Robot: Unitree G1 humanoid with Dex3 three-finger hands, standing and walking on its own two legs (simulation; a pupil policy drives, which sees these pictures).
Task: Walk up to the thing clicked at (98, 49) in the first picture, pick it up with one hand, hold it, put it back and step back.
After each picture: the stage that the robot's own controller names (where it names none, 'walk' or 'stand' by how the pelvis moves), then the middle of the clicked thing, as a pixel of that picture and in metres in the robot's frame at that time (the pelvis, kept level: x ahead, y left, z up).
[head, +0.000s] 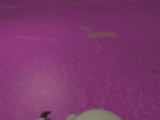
stand; (98, 49) +1.58 -0.17 -0.72
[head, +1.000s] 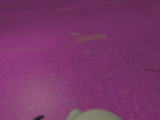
walk; (88, 53) +1.46 +0.18 -0.70
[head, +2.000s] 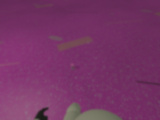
walk; (72, 66) +0.93 +0.37 -0.71
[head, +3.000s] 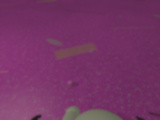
walk; (69, 84) +0.54 +0.29 -0.70
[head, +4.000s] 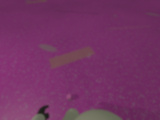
stand; (69, 97) +0.35 +0.23 -0.70
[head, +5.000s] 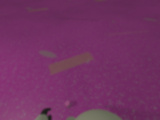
stand; (67, 104) +0.31 +0.26 -0.72
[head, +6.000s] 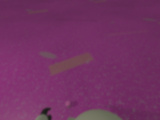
stand; (67, 104) +0.32 +0.27 -0.73
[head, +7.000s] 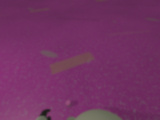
stand; (68, 103) +0.32 +0.26 -0.73
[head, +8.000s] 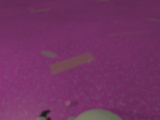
stand; (68, 104) +0.31 +0.26 -0.73
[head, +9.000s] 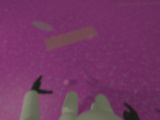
go down; (66, 82) +0.37 +0.24 -0.58
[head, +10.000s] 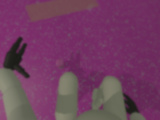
go down; (60, 64) +0.42 +0.26 -0.31
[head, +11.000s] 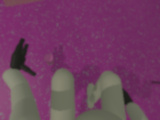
close in; (49, 59) +0.41 +0.28 -0.26
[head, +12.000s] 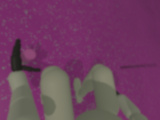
close; (26, 57) +0.41 +0.29 -0.22
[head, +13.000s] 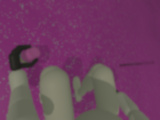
close; (28, 55) +0.40 +0.28 -0.22
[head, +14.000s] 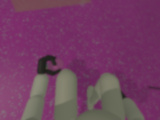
lift; (53, 66) +0.34 +0.25 -0.12
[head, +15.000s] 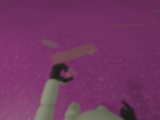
hold; (67, 76) +0.31 +0.16 +0.03
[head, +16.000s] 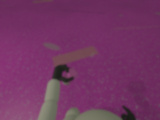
hold; (69, 77) +0.32 +0.16 +0.01
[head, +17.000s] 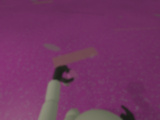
hold; (69, 78) +0.32 +0.16 +0.00
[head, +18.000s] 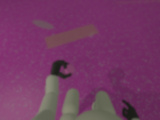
crouch; (67, 72) +0.35 +0.17 -0.06
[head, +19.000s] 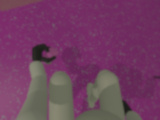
lower; (50, 56) +0.43 +0.23 -0.14
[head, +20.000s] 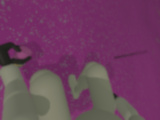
lower; (20, 57) +0.41 +0.26 -0.23
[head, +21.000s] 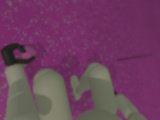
lower; (25, 57) +0.41 +0.26 -0.22
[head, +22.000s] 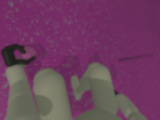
lower; (25, 57) +0.41 +0.26 -0.22
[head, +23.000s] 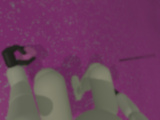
lower; (25, 57) +0.40 +0.27 -0.22
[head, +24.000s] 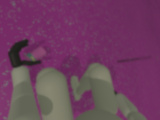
open; (35, 55) +0.43 +0.21 -0.25
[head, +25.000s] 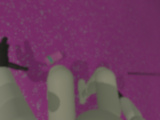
stand; (53, 58) +0.41 +0.18 -0.27
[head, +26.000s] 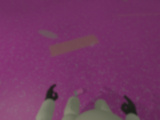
stand; (78, 92) +0.34 +0.10 -0.62
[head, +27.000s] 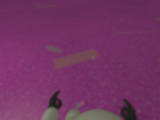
stand; (80, 104) +0.32 +0.08 -0.69
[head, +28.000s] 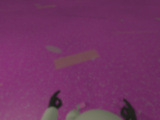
stand; (80, 106) +0.31 +0.08 -0.69
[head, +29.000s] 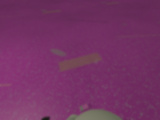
stand; (83, 107) +0.32 +0.07 -0.75
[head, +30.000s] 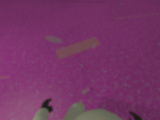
walk; (86, 91) +0.39 +0.03 -0.73
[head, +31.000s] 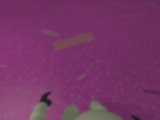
walk; (81, 77) +0.60 +0.06 -0.73
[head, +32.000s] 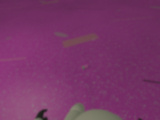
stand; (84, 66) +0.92 +0.16 -0.72
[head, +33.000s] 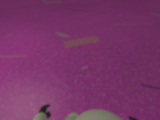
stand; (84, 68) +0.94 +0.10 -0.74
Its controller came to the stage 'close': yes
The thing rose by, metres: 0.71
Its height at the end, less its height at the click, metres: -0.02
